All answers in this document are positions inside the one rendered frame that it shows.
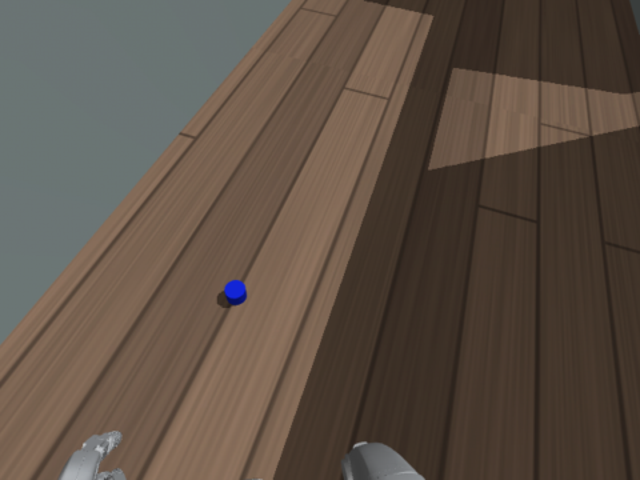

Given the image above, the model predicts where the tin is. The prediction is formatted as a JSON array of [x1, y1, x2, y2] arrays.
[[224, 280, 247, 305]]

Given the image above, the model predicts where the left robot hand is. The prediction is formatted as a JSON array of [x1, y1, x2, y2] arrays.
[[58, 431, 126, 480]]

